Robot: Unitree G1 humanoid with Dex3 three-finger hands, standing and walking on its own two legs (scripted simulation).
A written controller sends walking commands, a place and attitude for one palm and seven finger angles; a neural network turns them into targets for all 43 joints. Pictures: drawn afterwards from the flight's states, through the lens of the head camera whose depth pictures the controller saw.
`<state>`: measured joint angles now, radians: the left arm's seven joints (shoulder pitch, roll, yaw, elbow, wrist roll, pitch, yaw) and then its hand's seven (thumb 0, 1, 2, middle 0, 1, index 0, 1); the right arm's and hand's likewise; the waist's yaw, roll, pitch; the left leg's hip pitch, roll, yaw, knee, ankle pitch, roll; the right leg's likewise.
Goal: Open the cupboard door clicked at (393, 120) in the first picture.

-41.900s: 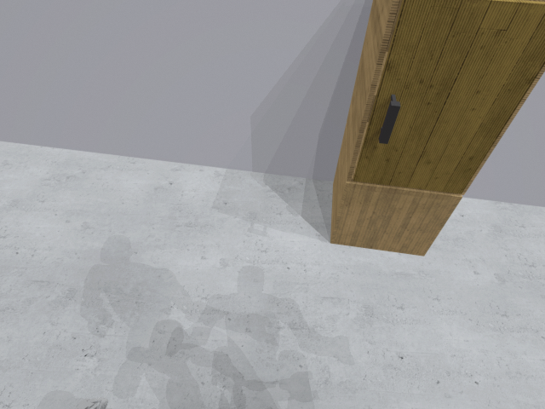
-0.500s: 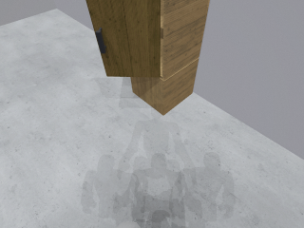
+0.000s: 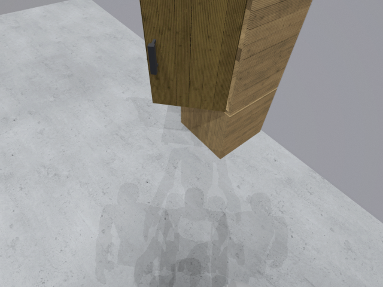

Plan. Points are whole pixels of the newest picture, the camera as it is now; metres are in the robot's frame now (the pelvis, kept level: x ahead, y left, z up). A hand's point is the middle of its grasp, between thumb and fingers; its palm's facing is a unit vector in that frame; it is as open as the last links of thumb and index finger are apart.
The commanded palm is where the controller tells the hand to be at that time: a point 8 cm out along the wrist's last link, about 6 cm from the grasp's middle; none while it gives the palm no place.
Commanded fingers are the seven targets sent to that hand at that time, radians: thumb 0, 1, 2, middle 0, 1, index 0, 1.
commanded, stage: take the last steps up to it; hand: left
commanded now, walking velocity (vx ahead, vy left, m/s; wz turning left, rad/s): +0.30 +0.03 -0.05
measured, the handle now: (154, 56) +0.94 +0.25 -0.06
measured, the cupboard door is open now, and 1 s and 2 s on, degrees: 43 43 43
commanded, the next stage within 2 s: come to a stop and stand still in 0.86 s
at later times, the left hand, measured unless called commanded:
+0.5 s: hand (129, 272) +0.17 +0.16 -0.15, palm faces +0.06 -0.98 -0.20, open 7.3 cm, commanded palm none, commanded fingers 0.00 0.90 0.90 -0.20 -0.30 -0.20 -0.30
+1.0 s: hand (126, 188) +0.39 +0.23 -0.16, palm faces +0.01 -0.98 -0.21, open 7.3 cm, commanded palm none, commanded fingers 0.00 0.90 0.90 -0.20 -0.30 -0.20 -0.30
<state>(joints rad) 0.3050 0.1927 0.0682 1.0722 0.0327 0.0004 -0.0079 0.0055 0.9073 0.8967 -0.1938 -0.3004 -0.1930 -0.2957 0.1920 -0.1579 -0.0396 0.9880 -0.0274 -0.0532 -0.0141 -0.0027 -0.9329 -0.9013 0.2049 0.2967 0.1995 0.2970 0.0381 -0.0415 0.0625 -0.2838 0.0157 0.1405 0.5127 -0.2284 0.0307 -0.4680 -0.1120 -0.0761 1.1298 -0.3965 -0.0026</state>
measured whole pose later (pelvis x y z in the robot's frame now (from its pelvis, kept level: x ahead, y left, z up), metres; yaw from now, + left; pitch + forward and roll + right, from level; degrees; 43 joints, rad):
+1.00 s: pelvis +0.32 +0.05 +0.01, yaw -2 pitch +0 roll +1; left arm 0.21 0.18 0.06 1.02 0.03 -0.02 0.00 0.00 0.92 0.90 -0.19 -0.30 -0.19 -0.30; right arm 0.26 -0.17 -0.03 1.06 -0.03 -0.04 -0.02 0.00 -0.94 -0.90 0.20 0.30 0.20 0.30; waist 0.01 -0.02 0.03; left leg -0.23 0.00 0.15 0.43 -0.20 0.05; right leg -0.41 -0.07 -0.08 0.74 -0.33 0.00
